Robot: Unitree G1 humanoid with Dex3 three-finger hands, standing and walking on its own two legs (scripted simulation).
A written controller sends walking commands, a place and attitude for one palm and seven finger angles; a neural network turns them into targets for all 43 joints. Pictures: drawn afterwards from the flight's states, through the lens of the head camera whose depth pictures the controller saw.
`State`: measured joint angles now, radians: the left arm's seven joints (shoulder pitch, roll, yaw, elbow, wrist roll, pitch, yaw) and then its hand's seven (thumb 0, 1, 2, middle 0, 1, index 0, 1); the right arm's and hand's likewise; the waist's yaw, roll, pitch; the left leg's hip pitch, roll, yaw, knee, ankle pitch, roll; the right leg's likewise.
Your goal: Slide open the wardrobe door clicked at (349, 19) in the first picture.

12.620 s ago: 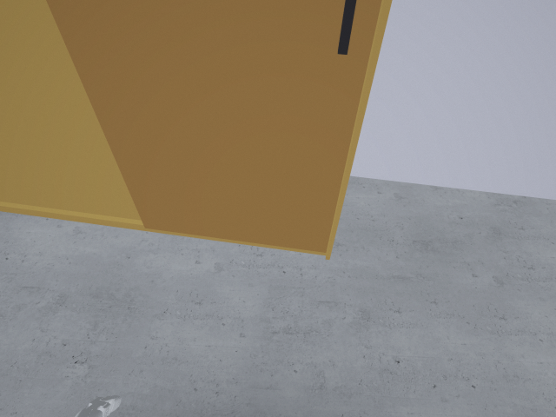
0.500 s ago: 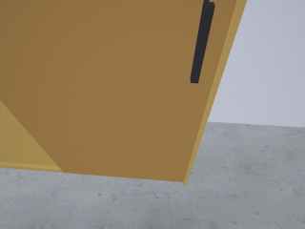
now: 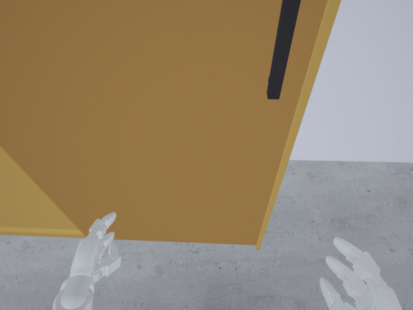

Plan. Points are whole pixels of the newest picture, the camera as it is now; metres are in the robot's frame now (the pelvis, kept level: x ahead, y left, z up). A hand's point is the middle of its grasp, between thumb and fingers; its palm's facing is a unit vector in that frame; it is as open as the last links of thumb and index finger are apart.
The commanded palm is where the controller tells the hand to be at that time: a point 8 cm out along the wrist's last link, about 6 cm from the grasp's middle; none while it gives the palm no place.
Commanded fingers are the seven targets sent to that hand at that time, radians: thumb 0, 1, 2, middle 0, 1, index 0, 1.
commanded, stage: raise the hand with hooked fingers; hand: right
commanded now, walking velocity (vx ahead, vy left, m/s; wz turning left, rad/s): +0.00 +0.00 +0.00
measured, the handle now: (280, 40) +0.50 -0.12 +0.28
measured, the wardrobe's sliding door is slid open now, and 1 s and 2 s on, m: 0.00 0.00 0.00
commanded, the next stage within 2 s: move the hooked fingers beside the handle in 1.64 s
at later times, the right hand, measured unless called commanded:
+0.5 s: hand (403, 208) +0.23 -0.25 +0.17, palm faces +0.14 +0.99 -0.10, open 11.8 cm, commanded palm +0.19 -0.29 +0.17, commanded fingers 0.00 0.24 -0.41 0.28 1.03 0.28 1.03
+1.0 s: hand out of the picture +0.26 -0.30 +0.24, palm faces +0.13 +0.98 -0.14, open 13.9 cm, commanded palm +0.21 -0.34 +0.28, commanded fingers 0.00 0.50 -0.30 0.30 1.20 0.30 1.20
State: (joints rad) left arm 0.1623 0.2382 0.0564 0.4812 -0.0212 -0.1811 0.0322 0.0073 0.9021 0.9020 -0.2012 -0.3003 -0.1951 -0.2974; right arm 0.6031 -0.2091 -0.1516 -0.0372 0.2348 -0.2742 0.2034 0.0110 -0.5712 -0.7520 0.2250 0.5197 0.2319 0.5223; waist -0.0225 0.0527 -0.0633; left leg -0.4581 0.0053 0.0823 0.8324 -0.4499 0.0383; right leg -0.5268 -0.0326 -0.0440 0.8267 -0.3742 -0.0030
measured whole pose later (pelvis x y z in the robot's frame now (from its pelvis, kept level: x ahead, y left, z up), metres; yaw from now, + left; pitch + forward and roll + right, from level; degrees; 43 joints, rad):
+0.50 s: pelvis +0.02 +0.00 +0.02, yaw +0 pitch +3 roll +0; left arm 0.32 0.26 -0.02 0.62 -0.07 -0.26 0.09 0.01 0.90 0.90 -0.20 -0.30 -0.20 -0.30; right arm 0.35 -0.34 -0.43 -0.21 0.43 -0.10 0.31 0.00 0.02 -0.50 0.26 0.89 0.27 0.90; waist -0.02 -0.04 -0.08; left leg -0.30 -0.01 0.09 0.63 -0.38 0.03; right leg -0.38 -0.03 -0.04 0.66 -0.33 0.00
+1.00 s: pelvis +0.00 -0.02 +0.03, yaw -2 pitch -4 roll +1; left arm 0.16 0.25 -0.11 0.59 -0.10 -0.22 0.12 0.01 0.90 0.90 -0.20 -0.30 -0.20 -0.30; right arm -0.14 -0.51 -0.44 -0.05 0.33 0.37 0.37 -0.01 0.48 -0.31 0.29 1.19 0.30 1.19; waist -0.08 -0.07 0.00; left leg -0.13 0.03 0.11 0.48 -0.29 0.01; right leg -0.23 0.01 -0.02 0.51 -0.22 -0.03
